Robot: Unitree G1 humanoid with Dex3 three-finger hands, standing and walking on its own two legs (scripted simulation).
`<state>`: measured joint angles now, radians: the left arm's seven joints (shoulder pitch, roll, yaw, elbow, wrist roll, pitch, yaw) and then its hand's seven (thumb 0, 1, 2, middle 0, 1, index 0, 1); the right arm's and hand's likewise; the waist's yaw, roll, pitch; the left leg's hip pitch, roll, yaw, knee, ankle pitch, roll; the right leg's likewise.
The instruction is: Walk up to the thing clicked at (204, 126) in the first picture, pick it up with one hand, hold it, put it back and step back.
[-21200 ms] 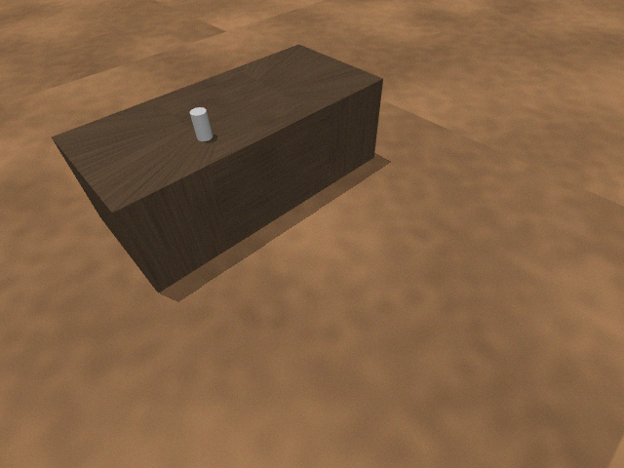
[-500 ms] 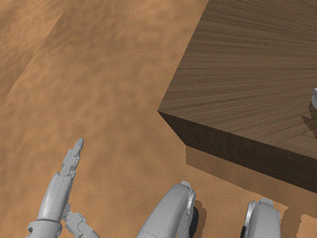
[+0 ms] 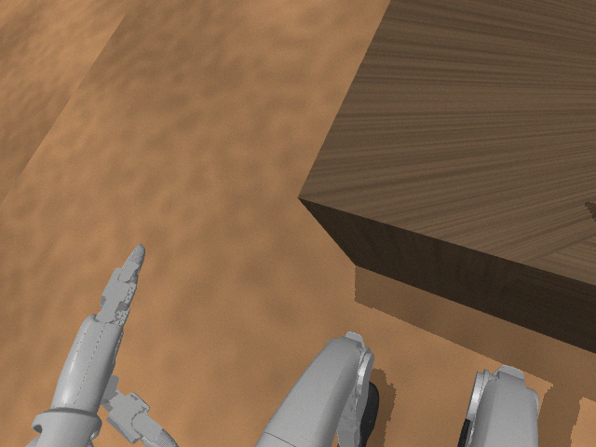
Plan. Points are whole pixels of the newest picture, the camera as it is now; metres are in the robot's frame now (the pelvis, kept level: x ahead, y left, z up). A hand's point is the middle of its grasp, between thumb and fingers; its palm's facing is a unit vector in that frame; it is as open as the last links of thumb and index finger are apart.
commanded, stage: loosen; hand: right
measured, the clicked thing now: out of the picture +0.52 -0.25 -0.06
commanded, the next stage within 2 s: open in 0.10 s
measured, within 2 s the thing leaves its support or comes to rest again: neither
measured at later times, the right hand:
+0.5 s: hand out of the picture +0.53 -0.25 -0.06, palm faces +0.28 +0.96 +0.01, open 12.8 cm
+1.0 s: hand out of the picture +0.53 -0.31 +0.05, palm faces +0.33 +0.94 -0.03, open 17.0 cm
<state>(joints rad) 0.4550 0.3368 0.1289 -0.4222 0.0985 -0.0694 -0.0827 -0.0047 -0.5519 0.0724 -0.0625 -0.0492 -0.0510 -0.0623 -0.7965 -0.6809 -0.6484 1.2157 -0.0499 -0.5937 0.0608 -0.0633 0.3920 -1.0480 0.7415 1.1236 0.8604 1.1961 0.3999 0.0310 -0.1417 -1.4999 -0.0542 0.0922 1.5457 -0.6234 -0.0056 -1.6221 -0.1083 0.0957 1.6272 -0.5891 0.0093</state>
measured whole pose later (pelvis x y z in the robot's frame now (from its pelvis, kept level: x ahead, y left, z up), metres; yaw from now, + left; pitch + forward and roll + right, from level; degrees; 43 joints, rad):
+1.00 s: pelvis +0.00 +0.00 +0.03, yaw -1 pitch +30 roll +8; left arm 0.46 0.31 0.08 -0.28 0.06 -0.01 -0.05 -0.01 -0.54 0.06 -0.07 -0.05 -0.06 -0.06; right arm -0.82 -0.75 -0.64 1.09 -0.02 -0.41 0.12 -0.02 0.49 -0.08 0.11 0.10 0.10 0.10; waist 0.35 0.01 -0.15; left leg -1.37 -0.05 0.09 1.43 -0.59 -0.01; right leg -1.50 -0.10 0.09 1.52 -0.56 0.01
